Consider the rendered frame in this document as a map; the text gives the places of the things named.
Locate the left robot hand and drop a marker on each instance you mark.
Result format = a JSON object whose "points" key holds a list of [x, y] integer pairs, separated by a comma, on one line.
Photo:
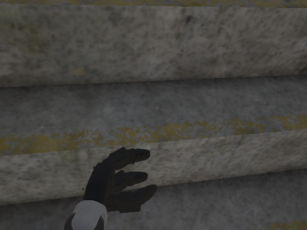
{"points": [[104, 182]]}

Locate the robot left forearm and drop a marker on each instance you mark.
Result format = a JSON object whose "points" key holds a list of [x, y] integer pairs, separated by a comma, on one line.
{"points": [[87, 215]]}

